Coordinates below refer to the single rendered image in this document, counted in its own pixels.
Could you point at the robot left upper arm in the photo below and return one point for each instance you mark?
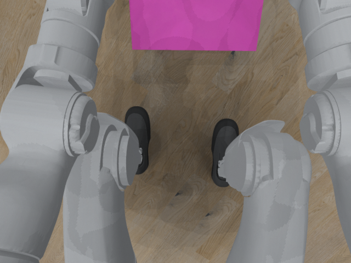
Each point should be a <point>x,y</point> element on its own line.
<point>45,129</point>

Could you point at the carton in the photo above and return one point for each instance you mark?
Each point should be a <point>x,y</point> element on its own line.
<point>226,25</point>

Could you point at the robot right foot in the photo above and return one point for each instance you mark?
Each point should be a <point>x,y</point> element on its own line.
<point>225,131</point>

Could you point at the left robot thigh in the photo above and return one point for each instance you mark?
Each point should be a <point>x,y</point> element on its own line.
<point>94,222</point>

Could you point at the robot left forearm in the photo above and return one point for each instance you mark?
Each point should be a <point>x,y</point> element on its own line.
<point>66,50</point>

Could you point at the robot right upper arm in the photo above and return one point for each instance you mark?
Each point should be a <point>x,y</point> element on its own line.
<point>326,129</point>

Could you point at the robot right forearm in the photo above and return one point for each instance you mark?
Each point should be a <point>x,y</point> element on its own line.
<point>326,33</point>

